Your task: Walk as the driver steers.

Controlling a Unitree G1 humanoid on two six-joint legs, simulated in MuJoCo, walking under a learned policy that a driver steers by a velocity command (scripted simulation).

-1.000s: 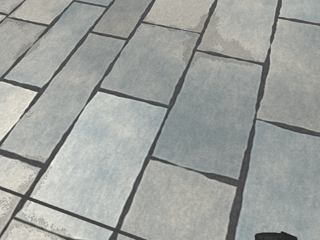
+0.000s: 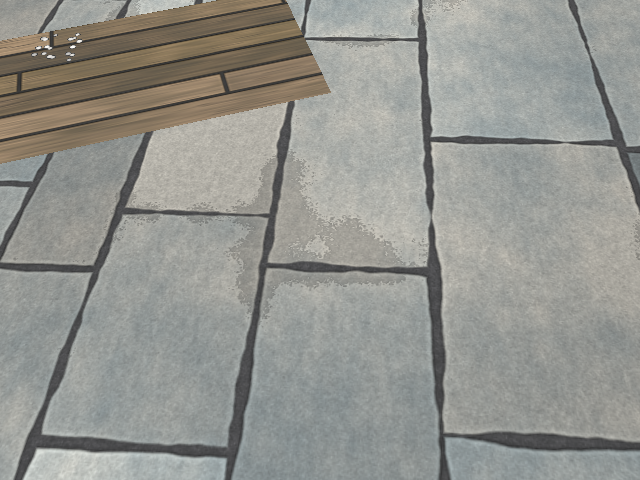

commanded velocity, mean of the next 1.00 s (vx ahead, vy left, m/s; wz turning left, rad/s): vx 0.50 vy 0.00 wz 0.06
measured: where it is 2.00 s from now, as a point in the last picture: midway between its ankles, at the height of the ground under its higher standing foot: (333, 351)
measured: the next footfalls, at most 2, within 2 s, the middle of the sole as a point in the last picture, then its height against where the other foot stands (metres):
left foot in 0.18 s outside the picture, level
right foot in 0.68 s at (426, 474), level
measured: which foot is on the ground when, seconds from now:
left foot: up 0.00-0.16, down 0.18-0.68, up 0.70-1.00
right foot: down 0.00-0.18, up 0.20-0.66, down 0.68-1.00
